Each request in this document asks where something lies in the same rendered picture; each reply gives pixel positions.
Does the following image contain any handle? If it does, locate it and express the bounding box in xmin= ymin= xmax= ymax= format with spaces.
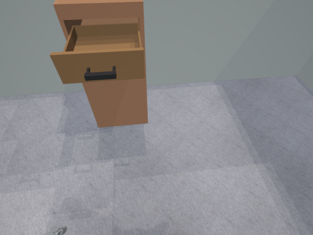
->
xmin=84 ymin=66 xmax=116 ymax=81

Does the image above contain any drawer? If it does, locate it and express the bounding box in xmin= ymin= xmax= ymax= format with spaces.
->
xmin=50 ymin=23 xmax=145 ymax=84

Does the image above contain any cabinet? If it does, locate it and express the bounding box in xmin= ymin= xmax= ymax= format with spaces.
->
xmin=53 ymin=0 xmax=148 ymax=128

